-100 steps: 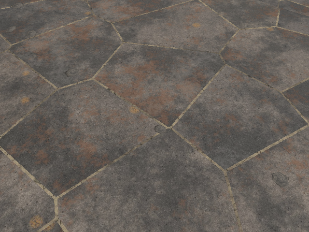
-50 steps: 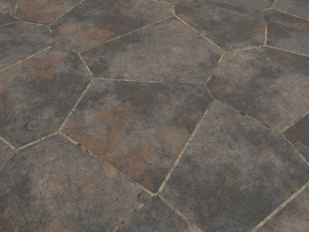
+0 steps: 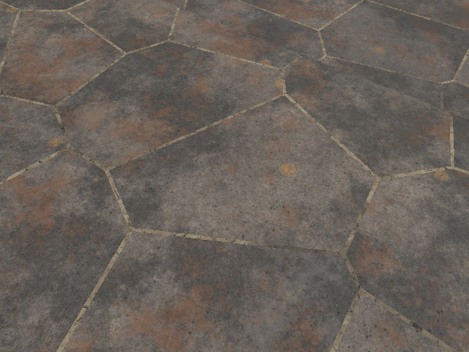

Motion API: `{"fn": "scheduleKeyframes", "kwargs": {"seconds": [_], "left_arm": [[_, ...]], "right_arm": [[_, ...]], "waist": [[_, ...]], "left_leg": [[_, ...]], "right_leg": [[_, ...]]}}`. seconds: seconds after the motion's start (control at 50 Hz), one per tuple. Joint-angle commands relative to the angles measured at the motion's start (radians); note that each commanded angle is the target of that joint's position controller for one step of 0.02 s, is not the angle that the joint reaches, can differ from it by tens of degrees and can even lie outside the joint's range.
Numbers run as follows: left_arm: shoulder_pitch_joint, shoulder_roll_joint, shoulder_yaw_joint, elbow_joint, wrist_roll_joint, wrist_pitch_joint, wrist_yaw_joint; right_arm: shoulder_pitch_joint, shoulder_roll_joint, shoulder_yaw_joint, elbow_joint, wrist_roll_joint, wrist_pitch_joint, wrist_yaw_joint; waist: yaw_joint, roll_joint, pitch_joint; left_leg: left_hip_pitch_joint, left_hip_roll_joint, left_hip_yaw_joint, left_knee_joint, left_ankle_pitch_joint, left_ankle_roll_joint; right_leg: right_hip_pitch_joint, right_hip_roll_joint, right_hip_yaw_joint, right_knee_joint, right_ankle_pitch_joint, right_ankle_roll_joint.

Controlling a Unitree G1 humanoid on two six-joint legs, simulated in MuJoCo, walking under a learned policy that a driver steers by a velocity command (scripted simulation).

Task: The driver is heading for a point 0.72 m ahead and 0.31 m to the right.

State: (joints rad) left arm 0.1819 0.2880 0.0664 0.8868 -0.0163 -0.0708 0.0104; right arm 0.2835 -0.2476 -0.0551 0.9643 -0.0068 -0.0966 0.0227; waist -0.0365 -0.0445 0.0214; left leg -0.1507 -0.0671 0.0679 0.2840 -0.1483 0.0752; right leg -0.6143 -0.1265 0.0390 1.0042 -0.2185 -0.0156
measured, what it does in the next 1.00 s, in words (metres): walks ahead, turning right: right foot, then left foot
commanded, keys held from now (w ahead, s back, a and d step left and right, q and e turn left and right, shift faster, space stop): w+e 1.00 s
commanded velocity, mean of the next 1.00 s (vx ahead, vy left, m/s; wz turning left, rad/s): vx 0.50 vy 0.00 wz -0.49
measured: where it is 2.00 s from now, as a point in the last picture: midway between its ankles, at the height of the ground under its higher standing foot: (310, 272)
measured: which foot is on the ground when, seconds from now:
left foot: down 0.00-0.32, up 0.34-0.78, down 0.80-1.00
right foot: up 0.00-0.28, down 0.30-0.80, up 0.82-1.00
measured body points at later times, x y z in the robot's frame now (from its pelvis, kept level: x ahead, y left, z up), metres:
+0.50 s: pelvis +0.28 -0.09 -0.01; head +0.31 -0.10 +0.44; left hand +0.44 +0.16 -0.12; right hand +0.35 -0.39 -0.12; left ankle +0.32 +0.08 -0.67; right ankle +0.30 -0.16 -0.75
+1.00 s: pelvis +0.56 -0.12 +0.00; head +0.59 -0.12 +0.44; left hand +0.81 +0.06 -0.12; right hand +0.50 -0.41 -0.11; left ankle +0.63 -0.03 -0.75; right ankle +0.49 -0.24 -0.66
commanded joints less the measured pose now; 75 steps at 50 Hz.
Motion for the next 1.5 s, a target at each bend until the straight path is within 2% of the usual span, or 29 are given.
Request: {"fn": "scheduleKeyframes", "kwargs": {"seconds": [0.02, 0.2, 0.26, 0.3, 0.32, 0.34, 0.36, 0.38, 0.42, 0.5, 0.62, 0.72, 0.78, 0.8, 0.82, 0.84, 0.86, 0.9, 1.08, 1.18, 1.24, 1.26, 1.28, 1.3, 1.32, 1.34, 1.38, 1.44, 1.5], "left_arm": [[0.011, 0.043, 0.01, -0.044, 0.002, 0.003, -0.003], [-0.217, 0.021, -0.009, -0.154, -0.006, -0.004, -0.052], [-0.165, 0.06, 0.009, -0.176, -0.004, 0.0, -0.07], [0.094, 0.143, 0.059, -0.12, -0.006, 0.006, -0.063], [0.249, 0.239, 0.091, -0.095, -0.006, 0.016, -0.041], [0.21, 0.278, 0.091, -0.117, -0.014, 0.011, -0.042], [0.226, 0.195, 0.065, -0.122, -0.005, 0.008, -0.044], [0.189, 0.149, 0.054, -0.129, 0.004, 0.002, -0.039], [0.069, 0.101, 0.039, -0.157, 0.009, -0.008, -0.039], [0.053, 0.127, 0.041, -0.178, 0.008, -0.01, -0.02], [0.136, 0.156, 0.053, -0.162, -0.002, 0.005, 0.004], [0.184, 0.141, 0.052, -0.144, -0.008, 0.018, 0.01], [0.157, 0.116, 0.044, -0.162, -0.001, 0.028, 0.013], [0.145, 0.065, 0.024, -0.183, 0.009, 0.024, 0.008], [0.271, 0.002, 0.005, -0.207, -0.012, 0.014, 0.007], [0.294, 0.071, 0.009, -0.206, -0.023, 0.01, 0.009], [0.213, 0.151, 0.03, -0.204, -0.024, 0.014, 0.009], [0.11, 0.142, 0.036, -0.229, -0.005, 0.023, 0.009], [0.024, 0.028, 0.01, -0.295, 0.007, 0.036, -0.013], [-0.085, 0.035, 0.01, -0.332, 0.009, 0.025, -0.045], [0.054, 0.104, 0.043, -0.291, 0.026, 0.023, -0.04], [0.119, 0.176, 0.062, -0.279, 0.035, 0.026, -0.026], [0.16, 0.23, 0.057, -0.292, 0.064, 0.034, -0.009], [0.139, 0.15, 0.02, -0.296, 0.053, 0.035, -0.013], [0.111, 0.108, 0.016, -0.284, 0.034, 0.043, -0.027], [0.041, 0.09, 0.009, -0.28, 0.024, 0.043, -0.031], [-0.069, 0.081, 0.003, -0.275, 0.027, 0.046, -0.028], [-0.109, 0.098, 0.015, -0.259, 0.047, 0.052, -0.019], [-0.125, 0.07, 0.006, -0.233, 0.039, 0.054, -0.009]], "right_arm": [[-0.041, -0.155, -0.031, -0.051, -0.002, -0.016, -0.02], [0.056, -0.174, -0.035, -0.001, 0.011, 0.015, -0.034], [0.019, -0.213, -0.047, -0.02, 0.017, 0.038, -0.046], [-0.004, -0.211, -0.045, -0.041, 0.015, 0.056, -0.058], [0.017, -0.176, -0.028, -0.072, -0.008, 0.046, -0.06], [0.083, -0.048, 0.013, -0.109, -0.013, 0.009, -0.038], [-0.006, -0.148, -0.008, -0.117, 0.02, -0.036, -0.017], [-0.087, -0.174, -0.014, -0.146, 0.051, -0.057, -0.009], [-0.114, -0.169, -0.023, -0.14, 0.018, -0.058, -0.021], [-0.105, -0.133, -0.026, -0.159, -0.007, -0.012, -0.028], [-0.316, -0.09, -0.009, -0.233, 0.0, -0.015, -0.021], [-0.358, -0.143, -0.021, -0.271, 0.015, -0.033, -0.005], [-0.201, -0.188, -0.045, -0.235, 0.01, -0.051, -0.007], [-0.059, -0.234, -0.06, -0.218, -0.008, -0.055, -0.014], [0.074, -0.324, -0.085, -0.193, -0.02, -0.041, -0.02], [0.079, -0.262, -0.073, -0.184, 0.007, -0.032, -0.012], [0.024, -0.181, -0.051, -0.206, 0.013, -0.025, -0.013], [-0.071, -0.132, -0.033, -0.213, 0.0, -0.01, -0.016], [-0.102, -0.179, -0.045, -0.168, 0.005, -0.01, -0.023], [-0.035, -0.215, -0.047, -0.129, 0.032, 0.018, -0.028], [-0.051, -0.216, -0.047, -0.118, 0.045, 0.029, -0.031], [-0.011, -0.179, -0.032, -0.121, 0.022, 0.024, -0.03], [0.058, -0.098, 0.003, -0.146, -0.023, 0.015, -0.018], [0.144, -0.084, 0.021, -0.112, -0.01, 0.019, -0.003], [0.092, -0.167, -0.001, -0.109, 0.027, 0.034, 0.002], [0.003, -0.17, -0.003, -0.127, 0.037, 0.048, -0.005], [-0.03, -0.159, -0.006, -0.12, 0.017, 0.086, -0.031], [0.024, -0.113, 0.003, -0.091, 0.004, 0.109, -0.05], [0.005, -0.102, 0.005, -0.084, -0.001, 0.112, -0.05]], "waist": [[0.027, 0.095, 0.009], [-0.045, 0.081, 0.071], [0.011, 0.124, 0.011], [0.146, 0.106, -0.134], [0.187, -0.045, -0.25], [0.091, -0.252, -0.35], [0.15, -0.13, -0.362], [0.149, -0.081, -0.238], [0.069, 0.058, -0.105], [0.017, 0.02, -0.051], [0.092, -0.025, -0.01], [0.096, -0.052, -0.017], [0.008, -0.081, -0.083], [-0.059, -0.021, -0.206], [-0.033, 0.255, -0.359], [-0.031, 0.335, -0.354], [-0.05, 0.214, -0.209], [-0.022, 0.127, -0.052], [0.025, 0.117, -0.004], [-0.007, 0.136, -0.037], [0.087, 0.118, -0.112], [0.103, 0.038, -0.182], [0.076, -0.184, -0.313], [0.05, -0.183, -0.499], [0.074, -0.11, -0.438], [0.066, -0.064, -0.303], [0.014, -0.039, -0.17], [-0.014, -0.075, -0.16], [-0.012, -0.081, -0.163]], "left_leg": [[0.014, 0.282, -0.156, -0.186, 0.171, 0.146], [0.241, 0.33, 0.018, -0.129, 0.285, 0.085], [0.299, 0.345, 0.062, 0.045, 0.694, 0.052], [0.192, 0.29, 0.114, 0.404, 0.821, 0.002], [-0.074, 0.236, 0.128, 0.737, 0.469, -0.04], [-0.501, -0.004, 0.001, 1.074, -0.379, -0.096], [-0.613, 0.053, -0.179, 1.134, -0.389, -0.063], [-0.656, 0.097, -0.167, 1.106, -0.314, -0.037], [-0.553, 0.174, -0.157, 0.908, -0.206, -0.044], [-0.455, 0.18, -0.136, 0.728, -0.125, -0.106], [-0.369, 0.098, -0.111, 0.307, 0.24, -0.137], [-0.335, 0.079, -0.155, 0.19, 0.173, -0.107], [-0.109, 0.079, -0.132, 0.129, 0.097, -0.048], [0.135, 0.207, -0.239, 0.164, 0.069, 0.012], [0.511, 0.442, -0.643, 0.121, -0.096, 0.171], [0.533, 0.507, -0.866, 0.038, -0.317, 0.199], [0.408, 0.462, -0.728, 0.014, -0.374, 0.15], [0.163, 0.376, -0.477, -0.025, -0.176, 0.1], [0.0, 0.287, -0.039, -0.088, 0.481, 0.11], [0.09, 0.302, -0.007, -0.002, 0.527, 0.075], [0.097, 0.266, 0.013, 0.224, 0.584, 0.018], [-0.007, 0.206, 0.053, 0.395, 0.406, -0.036], [-0.323, 0.095, 0.055, 0.748, -0.306, -0.107], [-0.332, 0.104, -0.131, 0.887, -0.603, -0.129], [-0.366, 0.132, -0.15, 0.916, -0.56, -0.138], [-0.418, 0.158, -0.129, 0.881, -0.522, -0.137], [-0.327, 0.18, -0.119, 0.733, -0.436, -0.152], [-0.145, 0.142, -0.074, 0.557, -0.297, -0.16], [-0.042, 0.132, -0.066, 0.392, -0.118, -0.132]], "right_leg": [[-0.067, -0.031, 0.029, -0.121, 0.171, 0.016], [-0.096, 0.039, -0.04, -0.415, 0.242, -0.036], [0.023, 0.104, -0.115, -0.416, 0.089, -0.083], [0.383, 0.18, -0.136, -0.473, 0.112, -0.141], [0.698, 0.001, 0.147, -0.477, 0.133, -0.215], [1.002, -0.217, 0.728, -0.644, -0.043, -0.415], [1.014, -0.207, 0.735, -0.71, -0.088, -0.377], [0.911, -0.169, 0.577, -0.709, -0.025, -0.334], [0.632, -0.093, 0.381, -0.736, 0.176, -0.286], [0.428, -0.042, 0.282, -0.802, 0.302, -0.292], [0.344, 0.042, 0.203, -0.789, 0.177, -0.205], [0.475, -0.01, 0.329, -0.672, 0.129, -0.182], [0.48, 0.028, 0.352, -0.515, 0.219, -0.142], [0.377, 0.085, 0.287, -0.284, 0.163, -0.106], [0.032, 0.231, 0.141, 0.057, -0.18, -0.026], [-0.142, 0.179, 0.138, 0.23, -0.384, -0.013], [-0.194, 0.128, 0.146, 0.291, -0.303, -0.008], [-0.153, 0.063, 0.095, 0.24, -0.173, 0.0], [-0.003, 0.035, 0.009, -0.163, 0.12, 0.025], [0.123, 0.092, -0.037, -0.408, 0.208, -0.008], [0.36, 0.147, -0.064, -0.566, 0.281, -0.072], [0.546, 0.063, 0.013, -0.546, 0.651, -0.109], [0.878, -0.212, 0.329, -0.444, 1.147, -0.277], [0.913, -0.329, 0.461, -0.457, 1.189, -0.405], [0.813, -0.255, 0.398, -0.522, 0.91, -0.387], [0.707, -0.189, 0.32, -0.559, 0.723, -0.319], [0.447, -0.114, 0.215, -0.633, 0.519, -0.236], [0.288, -0.072, 0.145, -0.688, 0.369, -0.225], [0.249, -0.061, 0.135, -0.705, 0.109, -0.197]]}}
